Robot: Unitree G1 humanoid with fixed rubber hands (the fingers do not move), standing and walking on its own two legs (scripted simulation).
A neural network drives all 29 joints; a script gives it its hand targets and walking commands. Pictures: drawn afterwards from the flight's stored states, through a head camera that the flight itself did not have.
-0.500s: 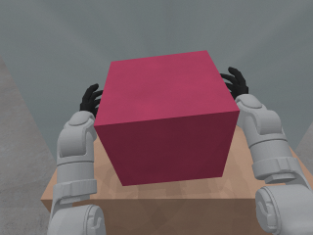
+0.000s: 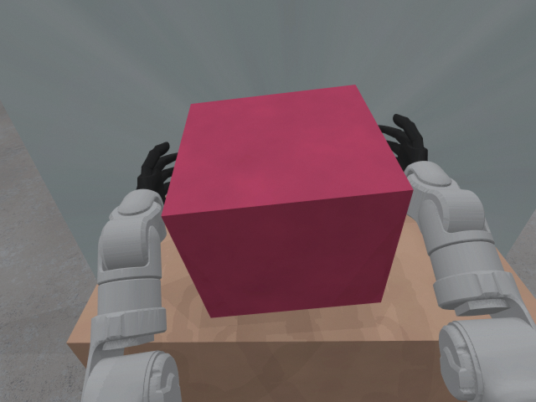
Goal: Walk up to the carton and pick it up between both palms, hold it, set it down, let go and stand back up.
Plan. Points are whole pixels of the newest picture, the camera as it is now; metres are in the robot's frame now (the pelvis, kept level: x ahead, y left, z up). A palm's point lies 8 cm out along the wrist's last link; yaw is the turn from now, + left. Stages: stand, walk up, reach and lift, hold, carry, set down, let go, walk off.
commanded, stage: hold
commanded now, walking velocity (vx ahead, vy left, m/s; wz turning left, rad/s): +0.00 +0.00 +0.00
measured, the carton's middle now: (283, 200) +0.41 +0.00 +0.16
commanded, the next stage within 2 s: none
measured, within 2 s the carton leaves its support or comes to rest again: neither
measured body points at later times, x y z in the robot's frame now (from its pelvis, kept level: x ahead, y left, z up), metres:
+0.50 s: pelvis -0.01 +0.00 +0.00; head -0.06 +0.01 +0.45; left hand +0.37 +0.19 +0.21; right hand +0.39 -0.17 +0.24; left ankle +0.05 +0.13 -0.75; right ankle +0.00 -0.14 -0.75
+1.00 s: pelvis +0.00 +0.00 +0.00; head -0.06 +0.01 +0.45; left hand +0.37 +0.19 +0.21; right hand +0.39 -0.17 +0.24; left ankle +0.05 +0.13 -0.75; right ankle +0.00 -0.14 -0.75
